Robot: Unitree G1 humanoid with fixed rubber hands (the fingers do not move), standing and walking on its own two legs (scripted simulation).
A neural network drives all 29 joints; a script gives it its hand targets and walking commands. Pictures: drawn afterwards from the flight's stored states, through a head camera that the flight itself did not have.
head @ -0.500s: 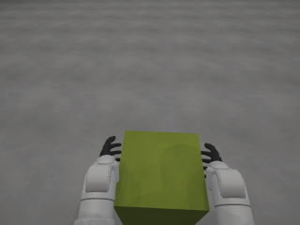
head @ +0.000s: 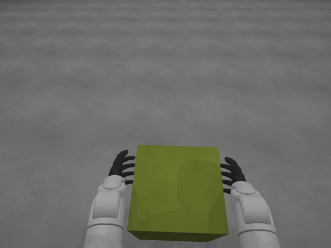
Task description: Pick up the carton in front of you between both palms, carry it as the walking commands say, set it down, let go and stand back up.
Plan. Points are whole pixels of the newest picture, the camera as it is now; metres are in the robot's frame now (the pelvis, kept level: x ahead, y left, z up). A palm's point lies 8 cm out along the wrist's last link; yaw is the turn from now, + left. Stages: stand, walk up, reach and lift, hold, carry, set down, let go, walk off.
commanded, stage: carry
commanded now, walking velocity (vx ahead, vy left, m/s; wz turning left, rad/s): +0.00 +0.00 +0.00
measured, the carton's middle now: (175, 197) +0.31 +0.00 -0.06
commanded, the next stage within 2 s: hold in 1.04 s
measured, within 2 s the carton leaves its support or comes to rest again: neither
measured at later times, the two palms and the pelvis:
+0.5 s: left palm (113, 197) +0.25 +0.15 +0.05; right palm (245, 205) +0.24 -0.15 +0.04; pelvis -0.05 +0.00 +0.00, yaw +0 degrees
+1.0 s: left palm (114, 203) +0.24 +0.14 +0.05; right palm (249, 212) +0.23 -0.15 +0.04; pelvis -0.06 -0.01 +0.00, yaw +0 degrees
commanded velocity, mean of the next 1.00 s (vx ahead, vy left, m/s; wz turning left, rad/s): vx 0.00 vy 0.00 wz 0.00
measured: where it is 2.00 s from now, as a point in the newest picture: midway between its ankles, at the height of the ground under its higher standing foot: outside the picture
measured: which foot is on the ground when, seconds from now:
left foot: down 0.00-1.00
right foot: down 0.00-1.00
